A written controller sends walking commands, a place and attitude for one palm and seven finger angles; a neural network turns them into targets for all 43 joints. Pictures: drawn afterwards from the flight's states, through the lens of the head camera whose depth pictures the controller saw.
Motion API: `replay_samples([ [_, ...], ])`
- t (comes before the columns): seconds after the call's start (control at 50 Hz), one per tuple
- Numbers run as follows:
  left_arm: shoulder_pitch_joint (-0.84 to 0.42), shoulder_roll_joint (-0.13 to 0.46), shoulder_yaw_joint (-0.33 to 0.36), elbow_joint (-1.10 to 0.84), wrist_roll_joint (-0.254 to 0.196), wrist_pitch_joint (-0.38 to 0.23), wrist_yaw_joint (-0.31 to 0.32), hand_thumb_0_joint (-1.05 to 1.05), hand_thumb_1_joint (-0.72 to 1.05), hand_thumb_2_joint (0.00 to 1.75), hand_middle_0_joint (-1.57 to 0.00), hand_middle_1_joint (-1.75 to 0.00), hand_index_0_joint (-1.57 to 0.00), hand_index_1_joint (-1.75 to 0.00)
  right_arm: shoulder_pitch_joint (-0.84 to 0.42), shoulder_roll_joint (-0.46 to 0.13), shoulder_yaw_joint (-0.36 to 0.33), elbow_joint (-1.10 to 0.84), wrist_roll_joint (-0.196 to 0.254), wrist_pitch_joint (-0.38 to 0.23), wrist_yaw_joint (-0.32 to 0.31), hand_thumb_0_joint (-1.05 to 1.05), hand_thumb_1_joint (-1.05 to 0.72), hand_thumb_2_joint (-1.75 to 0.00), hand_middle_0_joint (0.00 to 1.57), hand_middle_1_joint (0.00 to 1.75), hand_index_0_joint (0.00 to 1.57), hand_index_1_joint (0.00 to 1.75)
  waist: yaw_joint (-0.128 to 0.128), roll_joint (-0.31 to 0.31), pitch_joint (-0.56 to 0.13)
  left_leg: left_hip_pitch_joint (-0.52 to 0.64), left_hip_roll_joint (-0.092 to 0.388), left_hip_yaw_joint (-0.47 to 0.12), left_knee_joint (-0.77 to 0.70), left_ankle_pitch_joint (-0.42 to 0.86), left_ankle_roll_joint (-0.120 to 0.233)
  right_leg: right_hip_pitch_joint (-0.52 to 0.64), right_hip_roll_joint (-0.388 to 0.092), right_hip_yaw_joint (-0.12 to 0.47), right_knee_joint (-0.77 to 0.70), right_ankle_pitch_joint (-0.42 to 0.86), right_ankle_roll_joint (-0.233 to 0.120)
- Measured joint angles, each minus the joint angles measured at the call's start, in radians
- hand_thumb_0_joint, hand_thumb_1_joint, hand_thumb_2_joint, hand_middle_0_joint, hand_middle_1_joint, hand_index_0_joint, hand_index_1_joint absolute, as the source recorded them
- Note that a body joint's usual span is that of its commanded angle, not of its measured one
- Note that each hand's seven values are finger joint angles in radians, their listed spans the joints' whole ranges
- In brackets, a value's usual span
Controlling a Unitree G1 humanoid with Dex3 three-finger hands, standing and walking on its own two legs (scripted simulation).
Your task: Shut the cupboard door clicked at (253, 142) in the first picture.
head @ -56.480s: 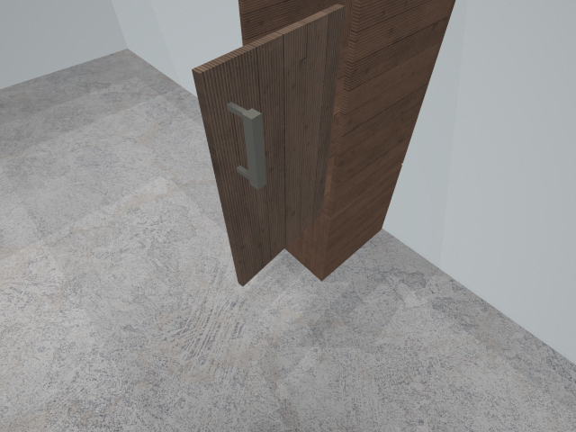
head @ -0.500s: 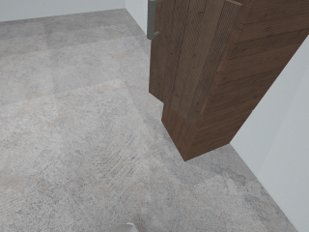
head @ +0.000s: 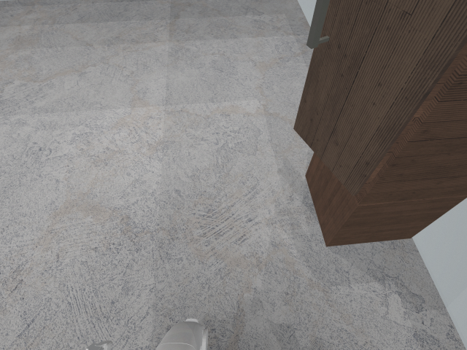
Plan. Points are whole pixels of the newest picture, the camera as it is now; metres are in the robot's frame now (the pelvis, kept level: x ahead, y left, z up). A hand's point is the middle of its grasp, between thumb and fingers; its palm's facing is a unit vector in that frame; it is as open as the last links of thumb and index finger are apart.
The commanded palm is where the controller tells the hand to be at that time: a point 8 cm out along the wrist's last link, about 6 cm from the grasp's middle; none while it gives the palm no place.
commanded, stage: walk to a spot facing it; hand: left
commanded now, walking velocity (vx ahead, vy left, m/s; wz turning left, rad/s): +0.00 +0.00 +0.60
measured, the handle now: (325, 15) +0.83 -0.22 +0.11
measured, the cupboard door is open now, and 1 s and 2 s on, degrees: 22 22 22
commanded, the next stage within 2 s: turn to face it in 1.90 s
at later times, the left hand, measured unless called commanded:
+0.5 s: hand out of the picture +0.06 +0.22 -0.16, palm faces +0.33 -0.90 -0.30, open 7.4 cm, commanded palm none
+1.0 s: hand out of the picture +0.01 +0.25 -0.17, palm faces +0.59 -0.78 -0.21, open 7.4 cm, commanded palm none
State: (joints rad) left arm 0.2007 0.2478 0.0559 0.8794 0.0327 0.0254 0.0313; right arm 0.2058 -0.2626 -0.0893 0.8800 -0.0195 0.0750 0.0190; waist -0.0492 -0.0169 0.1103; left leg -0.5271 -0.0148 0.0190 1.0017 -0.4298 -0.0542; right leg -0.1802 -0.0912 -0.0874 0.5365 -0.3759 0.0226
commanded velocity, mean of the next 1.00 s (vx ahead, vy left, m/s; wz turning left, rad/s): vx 0.11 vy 0.00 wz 0.60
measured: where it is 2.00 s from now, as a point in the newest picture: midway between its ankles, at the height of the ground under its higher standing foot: (160, 297)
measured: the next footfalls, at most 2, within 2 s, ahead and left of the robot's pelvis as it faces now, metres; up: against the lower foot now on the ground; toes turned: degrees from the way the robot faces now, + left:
left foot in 0.10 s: +0.05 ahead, +0.14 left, +0.00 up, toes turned +9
right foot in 0.44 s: +0.12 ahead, -0.11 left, +0.00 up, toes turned +14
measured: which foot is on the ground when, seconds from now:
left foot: up 0.00-0.08, down 0.10-0.44, up 0.46-0.78, down 0.80-1.00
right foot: down 0.00-0.10, up 0.12-0.42, down 0.44-0.80, up 0.82-1.00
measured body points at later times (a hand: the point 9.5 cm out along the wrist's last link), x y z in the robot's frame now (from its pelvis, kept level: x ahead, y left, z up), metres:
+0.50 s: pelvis +0.03 -0.02 -0.01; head +0.08 -0.02 +0.43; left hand +0.04 +0.26 -0.14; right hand +0.20 -0.23 -0.16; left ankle -0.01 +0.12 -0.70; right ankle +0.08 -0.12 -0.74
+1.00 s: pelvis +0.07 +0.03 +0.00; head +0.09 +0.08 +0.45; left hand -0.03 +0.29 -0.15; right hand +0.25 -0.14 -0.13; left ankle -0.02 +0.08 -0.73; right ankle +0.16 -0.09 -0.66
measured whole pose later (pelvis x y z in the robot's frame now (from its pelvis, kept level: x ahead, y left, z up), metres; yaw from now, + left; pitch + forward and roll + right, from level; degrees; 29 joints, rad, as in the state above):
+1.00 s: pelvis +0.07 +0.03 +0.00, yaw +36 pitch +1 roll -1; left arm 0.20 0.26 0.08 0.91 0.03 0.03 -0.02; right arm 0.28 -0.18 -0.02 0.91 -0.02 -0.02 -0.01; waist -0.01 -0.04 0.08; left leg -0.18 -0.03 0.00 0.49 -0.32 0.05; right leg -0.54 -0.11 -0.04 1.09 -0.34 0.07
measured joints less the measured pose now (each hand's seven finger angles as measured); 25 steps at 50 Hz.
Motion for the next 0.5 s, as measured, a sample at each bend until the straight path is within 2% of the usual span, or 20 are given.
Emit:
replay_samples([
  [0.08, 0.024, -0.006, -0.006, -0.014, -0.002, -0.014, -0.009, 0.01, 0.91, 0.9, -0.2, -0.3, -0.2, -0.3, -0.027, 0.009, 0.023, 0.003, 0.003, -0.003, 0.008, 0.01, -0.91, -0.89, 0.2, 0.3, 0.2, 0.3, 0.018, -0.023, 0.028, 0.127, 0.021, 0.042, -0.255, 0.04, 0.015, 0.0, -0.052, -0.064, 0.078, -0.064, 0.024],
  [0.1, 0.036, -0.005, -0.005, -0.016, -0.006, -0.015, -0.011, 0.01, 0.91, 0.9, -0.2, -0.3, -0.2, -0.3, -0.033, 0.008, 0.028, -0.001, 0.002, -0.009, 0.011, 0.01, -0.91, -0.89, 0.2, 0.3, 0.2, 0.3, 0.022, -0.025, 0.027, 0.164, 0.022, 0.048, -0.334, 0.129, 0.026, -0.016, -0.063, -0.076, 0.126, -0.085, 0.031],
  [0.12, 0.044, -0.005, -0.003, -0.015, -0.01, -0.011, -0.013, 0.01, 0.91, 0.9, -0.2, -0.3, -0.2, -0.3, -0.042, 0.007, 0.03, -0.005, -0.001, -0.018, 0.011, 0.01, -0.91, -0.89, 0.2, 0.3, 0.2, 0.3, 0.025, -0.025, 0.026, 0.17, 0.017, 0.045, -0.355, 0.145, 0.05, -0.054, -0.075, -0.078, 0.207, -0.097, 0.036],
  [0.14, 0.042, 0.001, -0.001, -0.011, -0.012, -0.001, -0.012, 0.01, 0.91, 0.9, -0.2, -0.3, -0.2, -0.3, -0.057, 0.014, 0.031, -0.007, -0.002, -0.026, 0.009, 0.01, -0.91, -0.89, 0.2, 0.3, 0.2, 0.3, 0.033, -0.034, 0.037, 0.16, 0.009, 0.043, -0.33, 0.127, 0.067, -0.1, -0.077, -0.051, 0.312, -0.141, 0.039],
  [0.18, 0.033, 0.009, 0.004, 0.004, -0.014, 0.023, -0.005, 0.01, 0.91, 0.9, -0.2, -0.3, -0.2, -0.3, -0.075, 0.028, 0.04, -0.013, -0.002, -0.04, -0.001, 0.01, -0.91, -0.89, 0.2, 0.3, 0.2, 0.3, 0.044, -0.04, 0.046, 0.158, 0.003, 0.03, -0.314, 0.097, 0.08, -0.185, -0.048, 0.01, 0.485, -0.192, 0.04],
  [0.24, 0.011, 0.01, 0.013, 0.017, -0.014, 0.041, -0.006, 0.01, 0.91, 0.9, -0.2, -0.3, -0.2, -0.3, -0.08, 0.043, 0.048, -0.021, -0.006, -0.047, -0.019, 0.01, -0.91, -0.89, 0.2, 0.3, 0.21, 0.3, 0.046, -0.027, 0.041, 0.178, -0.001, -0.007, -0.36, 0.118, 0.072, -0.268, -0.014, 0.046, 0.578, -0.142, 0.047],
  [0.32, -0.012, 0.001, 0.018, -0.004, -0.013, 0.037, -0.016, 0.01, 0.91, 0.9, -0.2, -0.3, -0.2, -0.3, -0.072, 0.05, 0.051, -0.016, -0.01, -0.042, -0.025, 0.0, -0.91, -0.89, 0.21, 0.3, 0.21, 0.3, 0.047, -0.001, 0.022, 0.202, -0.004, -0.06, -0.418, 0.154, 0.064, -0.295, 0.014, 0.059, 0.48, -0.093, 0.05],
  [0.38, -0.024, -0.01, 0.017, -0.028, -0.013, 0.026, -0.02, 0.01, 0.91, 0.9, -0.19, -0.3, -0.2, -0.3, -0.064, 0.047, 0.046, -0.011, -0.012, -0.03, -0.023, 0.0, -0.91, -0.89, 0.21, 0.3, 0.21, 0.3, 0.043, 0.023, 0.007, 0.202, -0.005, -0.104, -0.422, 0.158, 0.048, -0.26, 0.038, 0.057, 0.33, -0.061, 0.045],
  [0.42, -0.021, -0.016, 0.015, -0.046, -0.012, 0.01, -0.023, 0.01, 0.91, 0.9, -0.2, -0.3, -0.2, -0.3, -0.056, 0.043, 0.039, -0.009, -0.009, -0.02, -0.022, 0.01, -0.9, -0.89, 0.21, 0.3, 0.21, 0.3, 0.043, 0.037, -0.006, 0.188, -0.009, -0.132, -0.393, 0.144, 0.034, -0.206, 0.056, 0.048, 0.193, 0.013, 0.042],
  [0.44, -0.01, -0.012, 0.013, -0.06, -0.009, -0.002, -0.023, 0.01, 0.91, 0.9, -0.2, -0.3, -0.2, -0.3, -0.048, 0.044, 0.035, -0.011, -0.005, -0.017, -0.02, 0.01, -0.9, -0.89, 0.21, 0.3, 0.21, 0.3, 0.045, 0.029, -0.02, 0.169, -0.022, -0.14, -0.362, 0.128, 0.03, -0.172, 0.052, 0.049, 0.102, 0.055, 0.03],
  [0.46, -0.008, -0.016, 0.012, -0.064, -0.003, -0.013, -0.02, 0.01, 0.91, 0.9, -0.2, -0.3, -0.2, -0.3, -0.048, 0.039, 0.027, -0.009, -0.001, -0.015, -0.018, 0.01, -0.9, -0.89, 0.21, 0.3, 0.21, 0.3, 0.05, 0.033, -0.022, 0.14, -0.031, -0.146, -0.288, 0.055, 0.029, -0.175, 0.05, 0.042, 0.102, 0.083, 0.007],
  [0.5, -0.003, -0.032, 0.003, -0.063, 0.001, -0.017, -0.015, 0.01, 0.91, 0.9, -0.2, -0.3, -0.2, -0.3, -0.049, 0.026, 0.01, -0.001, -0.002, -0.005, -0.014, 0.01, -0.91, -0.89, 0.21, 0.3, 0.21, 0.3, 0.047, 0.049, -0.019, 0.066, -0.046, -0.139, -0.054, -0.052, 0.033, -0.173, 0.04, 0.01, 0.135, 0.056, -0.024],
])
